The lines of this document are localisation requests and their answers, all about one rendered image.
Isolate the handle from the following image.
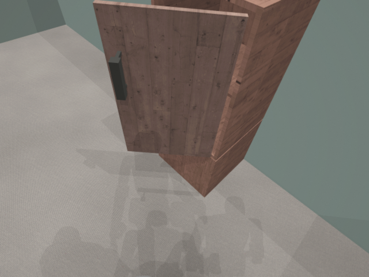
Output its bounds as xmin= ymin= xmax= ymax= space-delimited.
xmin=108 ymin=51 xmax=127 ymax=100

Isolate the cupboard door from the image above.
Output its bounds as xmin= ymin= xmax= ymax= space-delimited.
xmin=93 ymin=0 xmax=248 ymax=158

